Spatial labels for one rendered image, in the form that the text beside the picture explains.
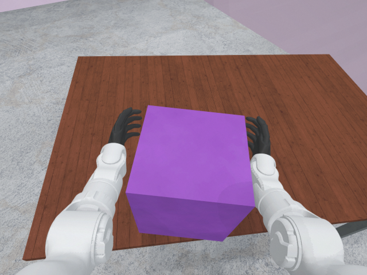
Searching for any robot right hand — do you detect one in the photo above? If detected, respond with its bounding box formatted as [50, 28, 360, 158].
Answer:
[245, 116, 271, 157]

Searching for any robot left forearm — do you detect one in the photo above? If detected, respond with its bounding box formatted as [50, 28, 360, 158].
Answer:
[45, 143, 127, 255]

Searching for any carton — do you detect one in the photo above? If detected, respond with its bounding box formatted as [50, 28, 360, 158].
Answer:
[126, 105, 255, 242]

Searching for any table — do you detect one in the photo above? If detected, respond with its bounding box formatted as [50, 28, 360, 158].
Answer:
[22, 54, 367, 261]

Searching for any robot left hand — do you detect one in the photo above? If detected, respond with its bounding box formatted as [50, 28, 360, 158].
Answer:
[108, 107, 142, 146]

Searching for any right robot upper arm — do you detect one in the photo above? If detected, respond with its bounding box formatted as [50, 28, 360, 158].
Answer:
[270, 215, 367, 275]

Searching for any robot right forearm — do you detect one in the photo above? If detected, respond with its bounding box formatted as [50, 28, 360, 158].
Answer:
[250, 154, 344, 259]

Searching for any left robot upper arm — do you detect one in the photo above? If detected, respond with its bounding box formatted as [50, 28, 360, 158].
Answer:
[15, 211, 114, 275]

